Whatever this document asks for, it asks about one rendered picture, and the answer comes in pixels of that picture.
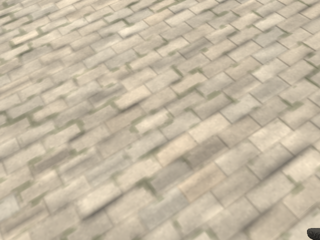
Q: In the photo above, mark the right robot hand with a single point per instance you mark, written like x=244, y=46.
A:
x=314, y=233

